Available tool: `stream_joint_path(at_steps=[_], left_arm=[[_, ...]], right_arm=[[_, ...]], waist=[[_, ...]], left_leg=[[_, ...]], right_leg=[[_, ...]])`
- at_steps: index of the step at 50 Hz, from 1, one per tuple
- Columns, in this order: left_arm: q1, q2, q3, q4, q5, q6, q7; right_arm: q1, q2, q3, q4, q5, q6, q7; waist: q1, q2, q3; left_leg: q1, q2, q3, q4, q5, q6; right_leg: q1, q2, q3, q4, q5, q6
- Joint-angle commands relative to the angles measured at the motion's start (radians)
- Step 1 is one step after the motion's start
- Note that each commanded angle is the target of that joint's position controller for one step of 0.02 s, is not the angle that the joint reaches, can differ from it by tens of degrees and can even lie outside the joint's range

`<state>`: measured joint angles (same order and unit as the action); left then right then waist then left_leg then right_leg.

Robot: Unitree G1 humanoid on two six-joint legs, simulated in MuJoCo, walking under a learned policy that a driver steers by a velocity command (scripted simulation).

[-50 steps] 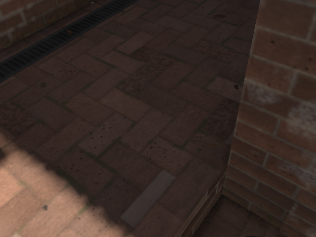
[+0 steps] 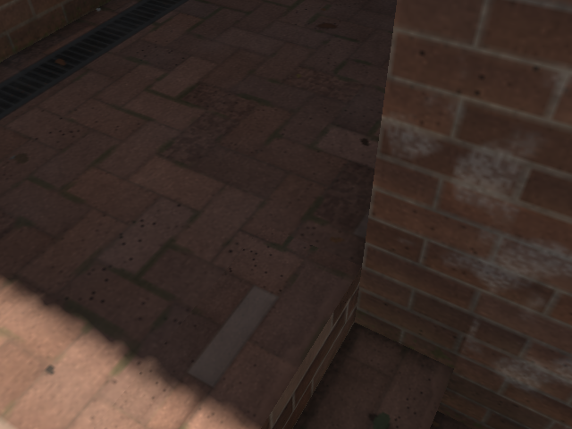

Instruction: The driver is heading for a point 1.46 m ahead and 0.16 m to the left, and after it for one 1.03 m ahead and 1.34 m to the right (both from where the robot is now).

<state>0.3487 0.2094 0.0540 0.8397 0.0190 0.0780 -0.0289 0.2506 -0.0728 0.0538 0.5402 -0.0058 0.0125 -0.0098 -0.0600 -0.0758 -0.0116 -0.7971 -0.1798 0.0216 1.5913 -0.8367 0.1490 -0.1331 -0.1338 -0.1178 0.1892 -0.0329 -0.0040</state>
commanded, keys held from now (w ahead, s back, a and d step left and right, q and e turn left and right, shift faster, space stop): w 1.00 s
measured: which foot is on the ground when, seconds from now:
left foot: down 0.00-1.00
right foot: down 0.00-1.00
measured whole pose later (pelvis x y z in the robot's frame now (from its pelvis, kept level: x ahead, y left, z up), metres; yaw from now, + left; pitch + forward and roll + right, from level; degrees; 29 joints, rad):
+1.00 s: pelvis +0.04 +0.04 +0.00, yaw -3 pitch +1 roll +5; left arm 0.31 0.22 0.06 0.84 0.03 0.03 -0.03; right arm 0.09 -0.09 0.11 0.50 0.00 0.01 -0.01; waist 0.00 -0.08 -0.03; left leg -0.75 -0.21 0.08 1.56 -0.85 0.11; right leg -0.11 -0.18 -0.13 0.14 -0.05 0.05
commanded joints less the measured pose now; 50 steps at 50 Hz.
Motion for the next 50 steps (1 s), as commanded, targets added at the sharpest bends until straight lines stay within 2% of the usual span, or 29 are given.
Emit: stream_joint_path(at_steps=[1, 2, 4, 5, 6, 7, 8, 9, 11, 12, 13, 14, 15, 17, 18, 19, 21, 23, 26, 30, 32, 33, 34, 35, 38, 41, 44, 47, 50], left_arm=[[0.102, 0.104, 0.029, -0.019, 0.002, -0.025, 0.000], [0.091, 0.108, 0.030, -0.017, 0.002, -0.030, -0.001], [0.113, 0.144, 0.037, -0.001, 0.008, -0.041, -0.007], [0.032, 0.129, 0.033, -0.024, -0.005, -0.043, -0.005], [0.026, 0.137, 0.037, -0.023, -0.006, -0.046, -0.002], [0.043, 0.122, 0.034, -0.012, 0.004, -0.051, 0.006], [0.065, 0.104, 0.029, -0.008, 0.012, -0.050, 0.010], [0.100, 0.093, 0.027, 0.005, 0.015, -0.052, 0.010], [0.114, 0.068, 0.019, 0.013, 0.010, -0.059, 0.010], [0.103, 0.073, 0.020, 0.010, 0.006, -0.063, 0.014], [0.075, 0.065, 0.016, 0.011, 0.013, -0.057, 0.019], [0.087, 0.057, 0.011, 0.017, 0.019, -0.046, 0.018], [0.096, 0.072, 0.014, 0.029, 0.028, -0.043, 0.021], [0.104, 0.097, 0.020, 0.026, 0.027, -0.052, 0.023], [0.130, 0.089, 0.020, 0.036, 0.024, -0.055, 0.025], [0.136, 0.090, 0.020, 0.043, 0.021, -0.056, 0.029], [0.095, 0.097, 0.023, 0.032, 0.022, -0.053, 0.028], [0.071, 0.081, 0.019, 0.015, 0.034, -0.040, 0.026], [0.076, 0.073, 0.019, 0.003, 0.038, -0.033, 0.021], [0.071, 0.079, 0.019, -0.002, 0.029, -0.033, 0.014], [0.042, 0.085, 0.021, -0.017, 0.018, -0.040, -0.002], [0.009, 0.096, 0.023, -0.029, 0.022, -0.045, -0.002], [0.011, 0.094, 0.021, -0.026, 0.020, -0.045, -0.005], [0.009, 0.097, 0.022, -0.027, 0.020, -0.047, -0.009], [0.011, 0.109, 0.026, -0.025, 0.016, -0.049, -0.008], [0.029, 0.110, 0.027, -0.022, 0.014, -0.053, -0.005], [0.016, 0.115, 0.029, -0.034, 0.013, -0.055, -0.004], [0.004, 0.121, 0.030, -0.038, 0.011, -0.051, 0.001], [0.005, 0.117, 0.029, -0.043, 0.015, -0.052, -0.003]], right_arm=[[-0.098, -0.011, 0.002, -0.087, 0.002, -0.032, -0.004], [-0.087, -0.013, 0.002, -0.079, 0.003, -0.034, -0.005], [-0.101, -0.031, -0.003, -0.065, 0.008, -0.034, 0.002], [-0.084, -0.013, 0.006, -0.058, 0.010, -0.028, 0.003], [-0.073, -0.012, 0.009, -0.053, 0.005, -0.025, 0.005], [-0.090, -0.008, 0.014, -0.051, 0.003, -0.026, 0.002], [-0.108, -0.003, 0.017, -0.053, 0.004, -0.027, 0.001], [-0.118, -0.001, 0.015, -0.054, 0.008, -0.031, 0.001], [-0.121, -0.004, 0.019, -0.043, 0.011, -0.032, -0.006], [-0.133, -0.006, 0.024, -0.036, 0.011, -0.031, -0.007], [-0.160, -0.010, 0.026, -0.050, 0.016, -0.030, -0.011], [-0.194, 0.004, 0.034, -0.066, 0.020, -0.028, -0.021], [-0.196, 0.001, 0.034, -0.073, 0.022, -0.026, -0.021], [-0.183, -0.014, 0.033, -0.081, 0.016, -0.033, -0.019], [-0.193, -0.014, 0.034, -0.086, 0.015, -0.038, -0.023], [-0.188, -0.018, 0.032, -0.089, 0.014, -0.036, -0.025], [-0.183, -0.028, 0.031, -0.090, 0.016, -0.027, -0.023], [-0.246, -0.016, 0.041, -0.112, 0.015, -0.019, -0.021], [-0.288, -0.009, 0.051, -0.121, 0.013, -0.013, -0.013], [-0.304, -0.020, 0.050, -0.132, 0.003, -0.012, -0.002], [-0.309, -0.024, 0.050, -0.137, 0.002, -0.016, 0.007], [-0.305, -0.028, 0.054, -0.140, -0.002, -0.016, 0.004], [-0.313, -0.034, 0.048, -0.143, -0.005, -0.018, 0.002], [-0.317, -0.027, 0.053, -0.147, -0.007, -0.022, 0.001], [-0.314, -0.024, 0.052, -0.152, -0.004, -0.028, 0.002], [-0.295, -0.027, 0.049, -0.151, 0.001, -0.029, -0.001], [-0.285, -0.020, 0.051, -0.150, -0.001, -0.031, -0.001], [-0.281, -0.031, 0.046, -0.150, 0.004, -0.029, 0.004], [-0.272, -0.027, 0.048, -0.149, 0.000, -0.028, 0.004]], waist=[[0.041, -0.034, 0.003], [0.032, -0.040, 0.006], [0.043, -0.028, 0.031], [0.013, -0.014, 0.058], [0.010, -0.009, 0.057], [0.020, 0.003, 0.062], [0.036, 0.012, 0.049], [0.056, -0.015, 0.032], [0.065, -0.043, -0.003], [0.074, -0.036, -0.007], [0.066, -0.022, 0.003], [0.075, -0.020, -0.020], [0.069, -0.023, -0.020], [0.068, -0.019, -0.080], [0.080, -0.015, -0.113], [0.069, -0.004, -0.135], [0.048, 0.030, -0.133], [0.055, 0.043, -0.117], [0.075, 0.082, -0.086], [0.073, 0.101, -0.046], [0.071, 0.089, -0.033], [0.060, 0.114, -0.034], [0.056, 0.103, -0.032], [0.061, 0.091, -0.029], [0.065, 0.036, -0.023], [0.070, 0.000, -0.060], [0.073, 0.003, -0.093], [0.066, -0.002, -0.066], [0.068, 0.010, -0.076]], left_leg=[[-0.110, 0.028, -0.085, -0.238, -0.194, 0.063], [-0.084, 0.027, -0.068, -0.217, -0.171, 0.061], [-0.126, 0.039, -0.029, -0.171, -0.100, 0.052], [-0.057, 0.028, -0.010, -0.166, -0.080, 0.057], [-0.039, 0.034, -0.029, -0.192, -0.061, 0.061], [-0.050, 0.048, -0.063, -0.239, -0.048, 0.071], [-0.068, 0.049, -0.085, -0.258, -0.050, 0.073], [-0.078, 0.055, -0.089, -0.246, -0.049, 0.072], [-0.059, 0.062, -0.096, -0.256, -0.077, 0.063], [-0.050, 0.064, -0.104, -0.276, -0.068, 0.061], [-0.041, 0.067, -0.115, -0.290, -0.025, 0.065], [-0.041, 0.069, -0.113, -0.277, -0.013, 0.059], [-0.032, 0.073, -0.106, -0.257, 0.035, 0.056], [0.001, 0.068, -0.106, -0.240, 0.076, 0.047], [0.047, 0.068, -0.108, -0.235, 0.098, 0.045], [0.067, 0.064, -0.115, -0.243, 0.100, 0.044], [0.063, 0.057, -0.141, -0.293, 0.098, 0.045], [0.005, 0.057, -0.177, -0.337, 0.091, 0.047], [-0.031, 0.067, -0.224, -0.392, 0.058, 0.060], [-0.042, 0.070, -0.280, -0.450, -0.011, 0.071], [-0.030, 0.065, -0.276, -0.449, -0.001, 0.062], [-0.019, 0.065, -0.271, -0.471, 0.001, 0.058], [-0.019, 0.066, -0.271, -0.463, 0.012, 0.060], [-0.021, 0.065, -0.272, -0.460, -0.002, 0.061], [-0.019, 0.063, -0.258, -0.415, 0.046, 0.061], [-0.011, 0.059, -0.226, -0.353, 0.092, 0.053], [-0.011, 0.056, -0.204, -0.348, 0.026, 0.045], [-0.030, 0.055, -0.208, -0.347, 0.038, 0.051], [-0.026, 0.054, -0.196, -0.345, 0.001, 0.049]], right_leg=[[0.079, -0.080, 0.020, -0.062, -0.108, -0.016], [0.063, -0.090, 0.029, -0.081, -0.113, -0.017], [0.102, -0.119, 0.058, -0.104, -0.102, -0.029], [0.020, -0.111, 0.041, -0.110, -0.027, -0.021], [0.010, -0.106, 0.031, -0.106, -0.001, -0.023], [0.024, -0.094, 0.015, -0.079, 0.027, -0.029], [0.053, -0.084, 0.011, -0.062, 0.062, -0.032], [0.087, -0.077, 0.007, -0.038, 0.085, -0.036], [0.118, -0.073, 0.008, -0.026, 0.117, -0.044], [0.119, -0.079, 0.017, -0.030, 0.153, -0.046], [0.107, -0.091, 0.028, -0.030, 0.236, -0.049], [0.132, -0.097, 0.030, -0.033, 0.303, -0.047], [0.134, -0.103, 0.022, -0.022, 0.379, -0.045], [0.170, -0.109, 0.015, 0.022, 0.530, -0.050], [0.166, -0.111, 0.016, 0.032, 0.602, -0.049], [0.166, -0.111, 0.014, 0.038, 0.631, -0.049], [0.147, -0.111, 0.013, 0.046, 0.609, -0.055], [0.169, -0.103, 0.008, 0.052, 0.601, -0.060], [0.157, -0.093, 0.002, 0.030, 0.426, -0.053], [0.134, -0.095, -0.002, -0.009, 0.278, -0.057], [0.112, -0.098, -0.016, -0.016, 0.240, -0.051], [0.100, -0.106, -0.004, -0.033, 0.220, -0.050], [0.099, -0.101, -0.008, -0.028, 0.200, -0.045], [0.098, -0.105, -0.009, -0.036, 0.190, -0.042], [0.097, -0.112, -0.018, -0.030, 0.228, -0.037], [0.129, -0.114, -0.022, -0.004, 0.323, -0.039], [0.156, -0.118, -0.017, 0.006, 0.352, -0.043], [0.142, -0.114, -0.020, 0.011, 0.347, -0.042], [0.147, -0.114, -0.018, 0.004, 0.322, -0.043]])
Velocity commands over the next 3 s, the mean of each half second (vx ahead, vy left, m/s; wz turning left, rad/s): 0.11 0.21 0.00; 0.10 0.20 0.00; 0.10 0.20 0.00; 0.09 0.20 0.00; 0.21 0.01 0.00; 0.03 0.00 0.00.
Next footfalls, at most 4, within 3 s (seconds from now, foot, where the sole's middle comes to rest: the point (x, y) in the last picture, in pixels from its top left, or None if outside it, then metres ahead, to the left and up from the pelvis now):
none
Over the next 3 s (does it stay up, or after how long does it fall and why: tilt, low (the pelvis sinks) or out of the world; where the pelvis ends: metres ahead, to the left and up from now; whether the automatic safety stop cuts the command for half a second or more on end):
stays up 0.03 0.01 0.00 its command is cut before an obstacle from the start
